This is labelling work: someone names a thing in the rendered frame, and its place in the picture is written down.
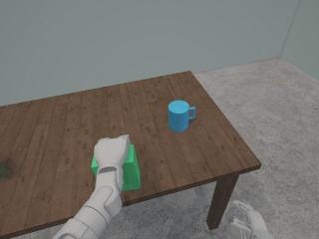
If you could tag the robot right hand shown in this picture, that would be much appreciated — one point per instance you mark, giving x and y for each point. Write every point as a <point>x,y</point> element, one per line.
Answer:
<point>254,221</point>

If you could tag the table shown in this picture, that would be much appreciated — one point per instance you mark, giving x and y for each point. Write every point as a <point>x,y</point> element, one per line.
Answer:
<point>48,147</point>

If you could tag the robot left hand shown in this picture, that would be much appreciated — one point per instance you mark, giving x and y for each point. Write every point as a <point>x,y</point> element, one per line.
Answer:
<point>112,150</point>

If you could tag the sponge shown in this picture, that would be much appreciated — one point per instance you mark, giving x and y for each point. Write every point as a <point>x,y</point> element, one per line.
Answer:
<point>131,170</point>

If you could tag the left robot forearm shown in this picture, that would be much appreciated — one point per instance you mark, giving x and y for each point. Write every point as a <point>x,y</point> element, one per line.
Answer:
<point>104,203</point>

